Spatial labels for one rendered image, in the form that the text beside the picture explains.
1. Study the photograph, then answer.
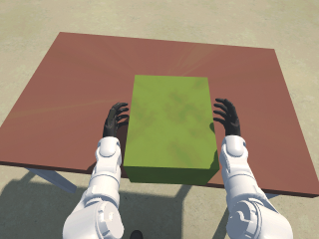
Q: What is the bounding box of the table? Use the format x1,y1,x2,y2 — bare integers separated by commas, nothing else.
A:
0,32,319,199

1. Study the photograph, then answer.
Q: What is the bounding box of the carton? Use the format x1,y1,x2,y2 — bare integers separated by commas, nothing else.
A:
123,75,220,185

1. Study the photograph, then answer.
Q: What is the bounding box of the left robot hand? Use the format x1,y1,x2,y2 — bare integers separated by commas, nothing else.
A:
102,102,129,138

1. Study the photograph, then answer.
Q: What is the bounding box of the right robot hand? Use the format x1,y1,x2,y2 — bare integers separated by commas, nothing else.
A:
213,98,241,136

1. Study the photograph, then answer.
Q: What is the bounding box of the right robot upper arm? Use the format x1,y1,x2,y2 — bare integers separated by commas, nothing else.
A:
225,200,293,239

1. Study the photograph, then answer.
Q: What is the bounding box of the right robot forearm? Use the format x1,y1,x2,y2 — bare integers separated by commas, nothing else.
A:
219,135,280,214

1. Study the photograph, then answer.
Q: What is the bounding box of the left robot forearm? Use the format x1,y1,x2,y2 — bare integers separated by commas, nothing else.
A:
62,136,122,238

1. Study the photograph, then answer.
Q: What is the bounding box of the left robot upper arm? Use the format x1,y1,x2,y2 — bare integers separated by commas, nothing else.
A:
63,200,125,239

